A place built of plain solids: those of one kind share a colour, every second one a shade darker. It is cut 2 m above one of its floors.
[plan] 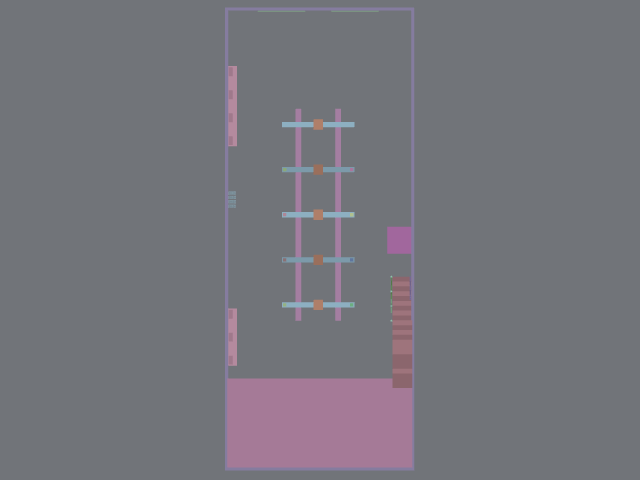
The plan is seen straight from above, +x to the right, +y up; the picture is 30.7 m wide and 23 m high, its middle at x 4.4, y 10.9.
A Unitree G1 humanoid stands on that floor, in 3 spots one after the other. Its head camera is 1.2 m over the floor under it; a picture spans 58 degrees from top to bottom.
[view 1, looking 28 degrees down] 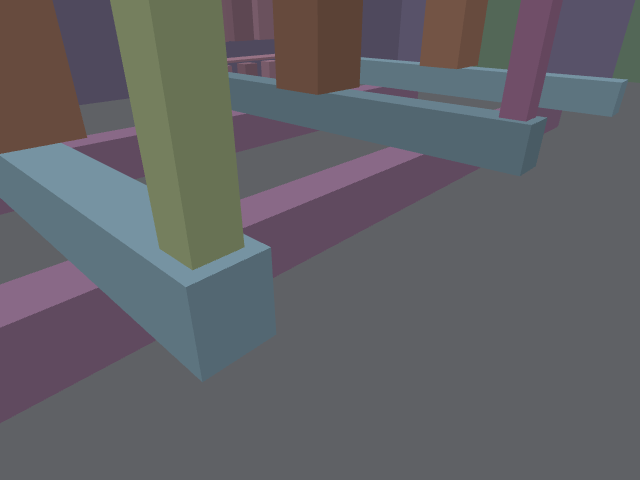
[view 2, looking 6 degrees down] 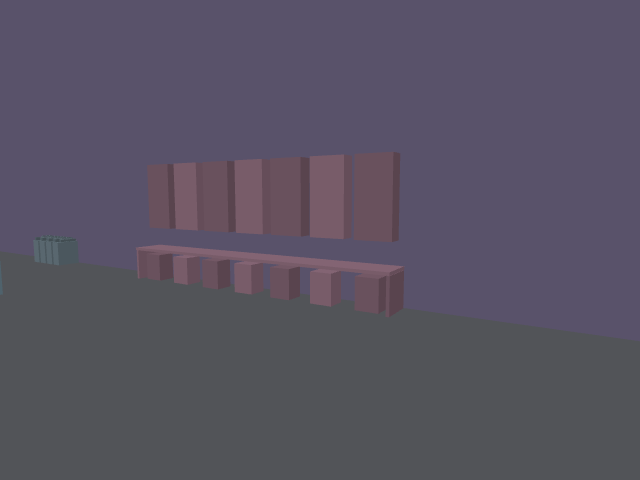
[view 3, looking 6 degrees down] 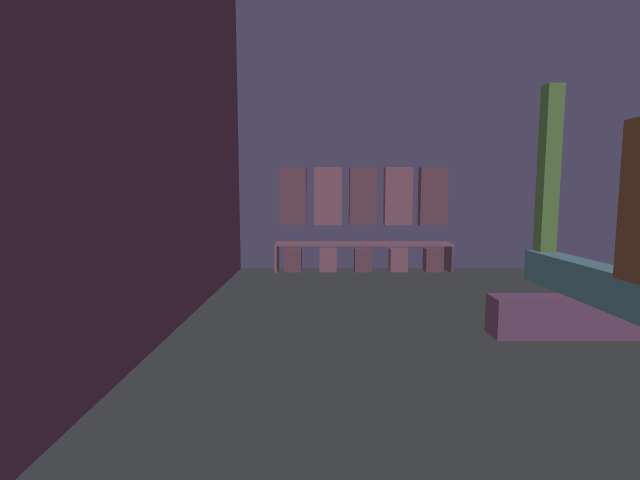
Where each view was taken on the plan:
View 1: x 6.83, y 11.59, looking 133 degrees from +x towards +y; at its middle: beam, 2.38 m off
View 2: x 4.32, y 20.79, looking -149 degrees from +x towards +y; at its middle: wall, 5.06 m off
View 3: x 6.96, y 5.57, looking -180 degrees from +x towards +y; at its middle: wall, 7.00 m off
